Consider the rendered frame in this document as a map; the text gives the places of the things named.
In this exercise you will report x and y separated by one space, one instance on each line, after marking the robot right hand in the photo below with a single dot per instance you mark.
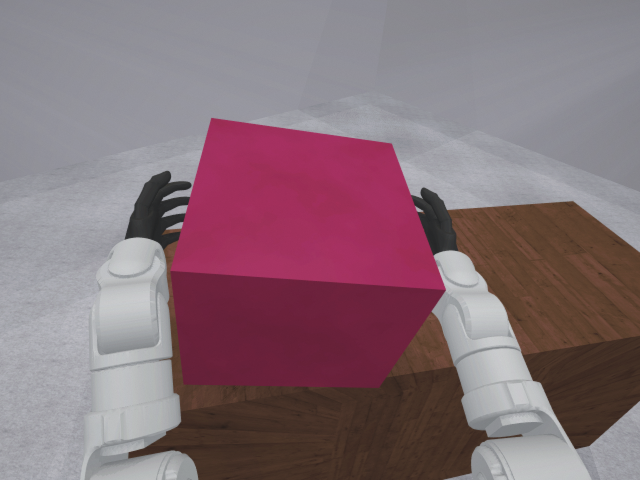
436 222

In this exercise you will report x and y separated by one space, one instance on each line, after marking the robot right forearm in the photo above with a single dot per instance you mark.
499 393

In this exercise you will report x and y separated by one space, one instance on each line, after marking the pedestal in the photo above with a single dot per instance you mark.
571 290

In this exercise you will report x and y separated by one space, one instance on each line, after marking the robot left upper arm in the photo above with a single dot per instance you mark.
169 465

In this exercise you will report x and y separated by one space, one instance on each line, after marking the robot left forearm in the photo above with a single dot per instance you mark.
133 402

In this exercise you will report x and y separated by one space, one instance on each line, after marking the robot right upper arm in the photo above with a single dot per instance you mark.
536 457

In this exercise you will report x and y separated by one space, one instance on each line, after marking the carton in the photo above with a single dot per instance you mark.
301 261

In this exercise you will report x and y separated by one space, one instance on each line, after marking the robot left hand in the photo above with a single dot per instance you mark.
146 221

